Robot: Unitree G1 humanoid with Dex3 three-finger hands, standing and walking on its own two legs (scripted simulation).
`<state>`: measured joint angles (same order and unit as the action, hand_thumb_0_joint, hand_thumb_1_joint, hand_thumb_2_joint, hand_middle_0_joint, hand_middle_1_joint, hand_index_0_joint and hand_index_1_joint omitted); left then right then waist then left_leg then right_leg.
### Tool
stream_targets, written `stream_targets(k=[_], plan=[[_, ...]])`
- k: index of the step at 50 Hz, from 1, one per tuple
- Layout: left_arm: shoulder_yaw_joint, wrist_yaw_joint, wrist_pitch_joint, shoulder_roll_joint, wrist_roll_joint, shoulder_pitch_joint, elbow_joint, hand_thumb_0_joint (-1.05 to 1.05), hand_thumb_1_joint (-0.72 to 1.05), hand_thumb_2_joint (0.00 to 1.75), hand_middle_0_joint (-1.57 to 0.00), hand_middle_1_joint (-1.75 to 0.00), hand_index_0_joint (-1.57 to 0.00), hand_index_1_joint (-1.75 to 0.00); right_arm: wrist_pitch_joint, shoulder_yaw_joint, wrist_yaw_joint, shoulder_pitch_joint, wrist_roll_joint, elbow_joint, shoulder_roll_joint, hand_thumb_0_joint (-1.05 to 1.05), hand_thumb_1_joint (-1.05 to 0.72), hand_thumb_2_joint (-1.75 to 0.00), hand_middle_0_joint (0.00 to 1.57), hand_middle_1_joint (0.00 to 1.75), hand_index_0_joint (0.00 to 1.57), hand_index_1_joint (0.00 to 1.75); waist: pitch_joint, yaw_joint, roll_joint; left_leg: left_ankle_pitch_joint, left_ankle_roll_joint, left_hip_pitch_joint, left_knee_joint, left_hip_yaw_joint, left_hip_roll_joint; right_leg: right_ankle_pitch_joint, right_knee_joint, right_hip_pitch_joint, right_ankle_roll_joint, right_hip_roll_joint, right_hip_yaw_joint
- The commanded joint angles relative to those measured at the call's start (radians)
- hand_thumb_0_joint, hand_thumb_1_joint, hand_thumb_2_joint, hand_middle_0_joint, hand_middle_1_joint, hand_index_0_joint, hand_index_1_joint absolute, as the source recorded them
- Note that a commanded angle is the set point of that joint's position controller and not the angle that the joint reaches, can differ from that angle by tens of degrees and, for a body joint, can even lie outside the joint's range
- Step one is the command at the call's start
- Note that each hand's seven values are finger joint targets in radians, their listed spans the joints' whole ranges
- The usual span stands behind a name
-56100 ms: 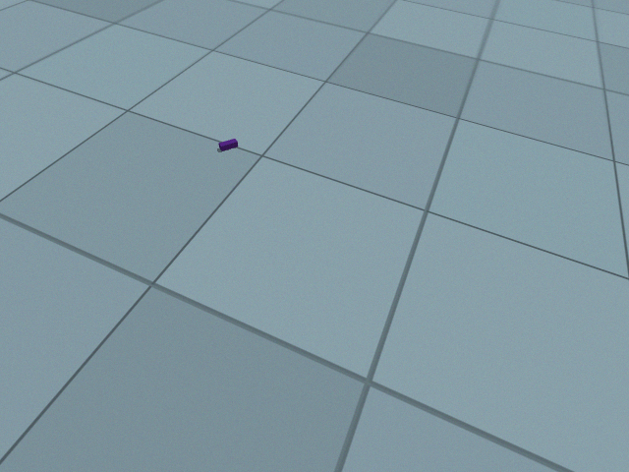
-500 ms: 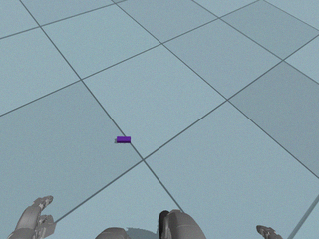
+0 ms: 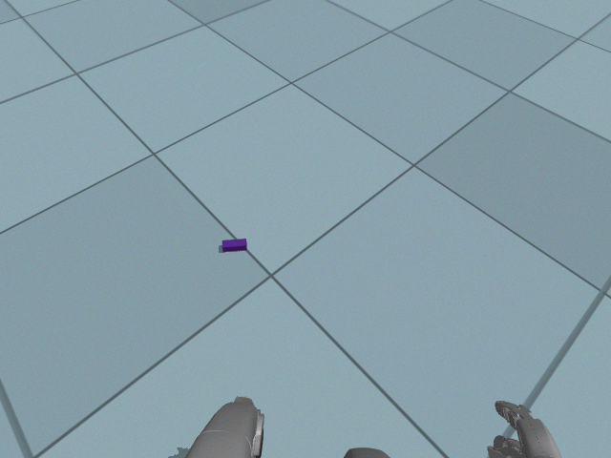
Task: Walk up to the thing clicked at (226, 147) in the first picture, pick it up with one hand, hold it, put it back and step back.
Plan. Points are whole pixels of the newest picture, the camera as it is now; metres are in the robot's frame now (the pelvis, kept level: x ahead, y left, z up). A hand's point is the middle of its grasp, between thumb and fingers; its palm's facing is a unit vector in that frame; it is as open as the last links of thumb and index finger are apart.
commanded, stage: step back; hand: left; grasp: from above
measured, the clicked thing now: (234, 245) +0.85 +0.27 -0.74
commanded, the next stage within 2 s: stand in 1.46 s
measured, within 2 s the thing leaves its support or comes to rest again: neither
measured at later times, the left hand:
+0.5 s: hand out of the picture -0.06 +0.24 -0.14, palm faces +0.04 -0.95 -0.32, open 7.3 cm
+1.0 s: hand out of the picture -0.13 +0.26 -0.13, palm faces +0.04 -0.92 -0.38, open 7.3 cm
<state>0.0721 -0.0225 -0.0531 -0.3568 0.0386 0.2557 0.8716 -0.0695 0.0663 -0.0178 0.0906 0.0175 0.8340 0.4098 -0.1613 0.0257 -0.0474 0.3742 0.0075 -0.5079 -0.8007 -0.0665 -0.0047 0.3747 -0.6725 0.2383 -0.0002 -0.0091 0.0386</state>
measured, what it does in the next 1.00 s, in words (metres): walks backwards: left foot, then right foot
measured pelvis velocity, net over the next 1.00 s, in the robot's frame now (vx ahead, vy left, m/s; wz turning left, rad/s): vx -0.17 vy -0.02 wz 0.05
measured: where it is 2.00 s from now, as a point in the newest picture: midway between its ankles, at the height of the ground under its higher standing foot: outside the picture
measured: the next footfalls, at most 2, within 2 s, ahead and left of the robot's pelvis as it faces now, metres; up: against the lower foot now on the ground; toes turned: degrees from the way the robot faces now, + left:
left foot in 0.24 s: -0.13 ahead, +0.10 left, +0.00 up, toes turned +3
right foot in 0.56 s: -0.14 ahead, -0.17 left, +0.00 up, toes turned +4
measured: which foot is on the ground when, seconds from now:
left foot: up 0.00-0.22, down 0.24-1.00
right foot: down 0.00-0.28, up 0.30-0.54, down 0.56-0.86, up 0.88-1.00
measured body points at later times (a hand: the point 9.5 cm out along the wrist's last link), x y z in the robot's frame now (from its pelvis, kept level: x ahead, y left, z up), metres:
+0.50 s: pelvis -0.15 -0.02 +0.01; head -0.12 +0.01 +0.46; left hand -0.06 +0.29 -0.12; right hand -0.05 -0.33 -0.09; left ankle -0.12 +0.11 -0.72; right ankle -0.17 -0.17 -0.68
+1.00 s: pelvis -0.17 -0.02 +0.02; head -0.16 -0.01 +0.46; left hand -0.13 +0.31 -0.11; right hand -0.12 -0.33 -0.11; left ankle -0.17 +0.10 -0.72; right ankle -0.17 -0.15 -0.68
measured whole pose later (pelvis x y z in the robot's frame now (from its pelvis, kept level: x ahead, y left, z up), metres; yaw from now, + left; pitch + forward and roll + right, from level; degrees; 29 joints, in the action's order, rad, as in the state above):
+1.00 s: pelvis -0.17 -0.02 +0.02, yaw +3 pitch -2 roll +1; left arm 0.07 -0.02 0.00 -0.41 0.02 0.24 0.98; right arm 0.04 0.06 0.03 0.27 0.04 0.97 0.34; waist -0.06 -0.01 0.03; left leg 0.27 -0.02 -0.21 -0.51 0.00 0.01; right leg 0.48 -0.87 0.36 -0.03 0.02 0.02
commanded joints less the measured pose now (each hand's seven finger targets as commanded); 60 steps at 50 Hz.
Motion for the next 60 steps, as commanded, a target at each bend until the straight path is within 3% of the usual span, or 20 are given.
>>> stream_targets(k=[1,3,10,12,13,14,15,16,19,23,27,29,31,34,41,43,45,56,58,60], plan=[[0.082,0.037,0.031,-0.308,0.006,-0.203,-0.166,0.0,0.9,0.9,-0.2,-0.3,-0.2,-0.3,0.026,0.062,-0.009,0.061,-0.013,-0.05,0.21,0.0,-0.9,-0.9,0.2,0.3,0.2,0.3,0.019,-0.054,0.201,0.066,-0.006,0.123,-0.415,-0.104,0.11,0.035,0.394,0.356,-0.211,0.256,0.252],[0.083,0.039,0.029,-0.256,0.011,-0.219,-0.16,0.0,0.9,0.9,-0.2,-0.3,-0.2,-0.3,0.036,0.042,-0.012,0.132,-0.014,-0.029,0.157,0.0,-0.9,-0.9,0.2,0.3,0.2,0.3,0.079,-0.068,0.218,0.043,0.002,0.085,-0.43,-0.069,0.142,-0.158,0.314,0.224,-0.155,0.177,0.113],[0.076,0.059,0.005,-0.243,0.006,-0.092,-0.175,0.0,0.9,0.9,-0.2,-0.3,-0.2,-0.3,0.079,0.025,-0.023,0.158,0.009,-0.046,0.125,0.0,-0.9,-0.9,0.2,0.3,0.2,0.3,0.23,0.003,0.286,0.049,-0.005,0.085,0.27,0.036,0.01,-0.606,0.043,-0.262,-0.165,0.233,0.139],[0.063,0.047,-0.011,-0.226,-0.012,-0.094,-0.184,0.0,0.9,0.9,-0.2,-0.3,-0.2,-0.3,0.087,0.039,-0.023,0.214,0.015,-0.009,0.133,0.0,-0.9,-0.9,0.2,0.3,0.2,0.3,0.269,-0.006,0.202,-0.261,-0.015,0.262,0.508,0.051,0.022,-0.513,-0.068,-0.171,-0.116,0.177,0.093],[0.05,0.043,-0.014,-0.185,-0.017,-0.063,-0.188,0.0,0.9,0.9,-0.2,-0.3,-0.2,-0.3,0.087,0.056,-0.025,0.198,0.028,-0.009,0.196,0.0,-0.9,-0.9,0.2,0.3,0.2,0.3,0.274,0.014,0.053,-0.37,-0.054,0.392,0.479,-0.146,-0.109,-0.258,-0.149,0.038,-0.072,0.104,0.057],[0.039,0.044,-0.015,-0.155,-0.025,-0.043,-0.189,0.0,0.9,0.9,-0.2,-0.3,-0.2,-0.3,0.08,0.073,-0.022,0.139,0.033,-0.024,0.294,0.0,-0.9,-0.9,0.2,0.3,0.2,0.3,0.233,0.037,-0.167,-0.485,-0.153,0.465,0.454,-0.403,-0.301,0.189,-0.292,0.314,-0.028,-0.046,-0.027],[0.06,0.057,-0.014,-0.214,-0.016,-0.157,-0.202,0.0,0.9,0.9,-0.2,-0.3,-0.2,-0.3,0.081,0.084,-0.021,0.138,0.026,-0.047,0.373,0.0,-0.9,-0.9,0.2,0.3,0.2,0.3,0.204,-0.06,-0.206,-0.474,-0.304,0.231,0.464,-0.518,-0.433,0.292,-0.433,0.221,-0.006,-0.019,0.109],[0.065,0.057,-0.015,-0.247,-0.014,-0.183,-0.186,0.0,0.9,0.9,-0.2,-0.3,-0.2,-0.3,0.09,0.08,-0.03,0.075,0.026,-0.047,0.343,0.0,-0.9,-0.9,0.2,0.3,0.2,0.3,0.145,-0.036,-0.165,-0.441,-0.314,0.129,0.479,-0.5,-0.439,0.242,-0.521,0.173,-0.012,0.008,0.173],[0.061,0.04,-0.009,-0.215,-0.031,-0.092,-0.133,0.0,0.9,0.9,-0.2,-0.3,-0.2,-0.3,0.098,0.04,-0.033,0.029,0.025,-0.053,0.21,0.0,-0.9,-0.9,0.2,0.3,0.2,0.3,0.166,0.021,-0.082,-0.595,-0.196,0.278,0.364,-0.131,-0.214,0.097,-0.574,0.232,-0.023,-0.069,0.164],[0.047,0.022,0.03,-0.201,-0.018,-0.135,-0.119,0.0,0.9,0.9,-0.2,-0.3,-0.2,-0.3,0.095,0.045,-0.012,0.097,0.025,-0.024,0.191,0.0,-0.9,-0.9,0.2,0.3,0.2,0.3,0.182,-0.055,-0.107,-0.181,-0.188,0.4,0.378,-0.13,-0.175,0.12,-0.131,0.179,0.019,-0.016,0.048],[0.05,0.026,0.07,-0.186,-0.008,-0.012,-0.012,0.0,0.9,0.9,-0.2,-0.3,-0.2,-0.3,0.065,0.051,0.006,0.064,0.031,-0.023,0.225,0.0,-0.9,-0.9,0.2,0.3,0.2,0.3,0.176,-0.01,-0.132,0.021,-0.165,0.221,0.292,-0.078,-0.162,-0.012,0.324,-0.107,-0.024,-0.034,-0.044],[0.076,0.034,0.09,-0.267,0.015,0.033,0.018,0.0,0.9,0.9,-0.2,-0.3,-0.2,-0.3,0.064,0.022,0.009,0.092,0.015,-0.036,0.124,0.0,-0.9,-0.9,0.2,0.3,0.2,0.3,0.17,-0.003,0.123,0.111,-0.065,-0.038,0.054,0.007,-0.047,0.102,0.373,-0.268,-0.092,0.115,0.293],[0.088,0.037,0.089,-0.385,0.02,-0.132,-0.037,0.0,0.9,0.9,-0.2,-0.3,-0.2,-0.3,0.071,0.043,0.002,0.023,0.019,-0.03,0.181,0.0,-0.9,-0.9,0.2,0.3,0.2,0.3,0.031,0.014,0.218,0.168,-0.003,0.071,-0.109,-0.065,-0.029,0.509,0.485,0.21,-0.26,0.396,0.611],[0.058,0.031,0.099,-0.257,0.001,-0.173,-0.032,0.0,0.9,0.9,-0.2,-0.3,-0.2,-0.3,0.087,0.037,0.026,0.06,0.002,0.012,0.161,0.0,-0.9,-0.9,0.2,0.3,0.2,0.3,-0.001,-0.032,0.158,0.034,-0.012,0.123,-0.011,-0.007,-0.009,0.294,0.429,0.161,-0.165,0.21,0.291],[0.043,0.01,0.077,-0.254,-0.002,-0.11,-0.001,0.0,0.9,0.9,-0.2,-0.3,-0.2,-0.3,0.121,0.047,0.028,0.154,0.016,0.067,0.148,0.0,-0.9,-0.9,0.2,0.3,0.2,0.3,0.112,-0.044,0.193,-0.032,-0.023,0.368,0.402,0.072,0.029,0.061,0.216,0.096,-0.114,0.152,0.145],[0.01,0.009,0.076,-0.141,-0.022,-0.086,-0.015,0.0,0.9,0.9,-0.2,-0.3,-0.2,-0.3,0.137,0.076,0.014,0.204,0.027,0.075,0.249,0.0,-0.9,-0.9,0.2,0.3,0.2,0.3,0.179,-0.059,-0.107,0.129,-0.132,0.561,0.555,-0.402,-0.248,0.081,-0.143,0.347,-0.031,-0.013,-0.024],[0.045,0.023,0.079,-0.264,-0.011,-0.117,-0.004,0.0,0.9,0.9,-0.2,-0.3,-0.2,-0.3,0.133,0.096,0.018,0.18,0.019,0.066,0.326,0.0,-0.9,-0.9,0.2,0.3,0.2,0.3,0.076,-0.063,-0.046,0.352,-0.285,0.342,0.615,-0.55,-0.388,0.174,-0.282,0.325,-0.037,0.054,0.044],[0.046,0.024,0.097,-0.197,-0.02,-0.017,0.07,0.0,0.9,0.9,-0.2,-0.3,-0.2,-0.3,0.105,0.02,0.01,0.074,-0.009,0.037,0.147,0.0,-0.9,-0.9,0.2,0.3,0.2,0.3,0.171,0.03,-0.054,-0.313,-0.094,0.153,0.247,-0.029,-0.114,-0.206,0.247,-0.183,-0.029,0.002,-0.083],[0.066,0.038,0.106,-0.285,-0.006,0.003,0.068,0.0,0.9,0.9,-0.2,-0.3,-0.2,-0.3,0.102,-0.007,0.001,0.112,-0.025,0.024,0.072,0.0,-0.9,-0.9,0.2,0.3,0.2,0.3,0.224,0.029,0.175,-0.091,-0.015,0.03,0.043,-0.006,0.025,-0.259,0.319,-0.259,-0.098,0.239,0.265],[0.061,0.034,0.104,-0.334,-0.008,-0.161,0.02,0.0,0.9,0.9,-0.2,-0.3,-0.2,-0.3,0.081,0.018,-0.011,0.17,-0.012,0.079,0.145,0.0,-0.9,-0.9,0.2,0.3,0.2,0.3,0.167,-0.013,0.193,0.237,-0.01,0.166,-0.094,-0.024,-0.01,-0.038,0.383,0.028,-0.248,0.404,0.417]])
